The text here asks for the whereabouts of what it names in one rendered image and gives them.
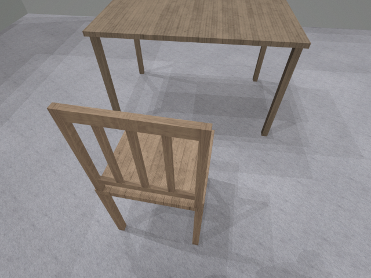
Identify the chair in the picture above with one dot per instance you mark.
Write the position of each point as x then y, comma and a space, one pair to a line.
157, 160

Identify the table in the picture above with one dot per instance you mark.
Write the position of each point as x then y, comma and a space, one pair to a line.
234, 22

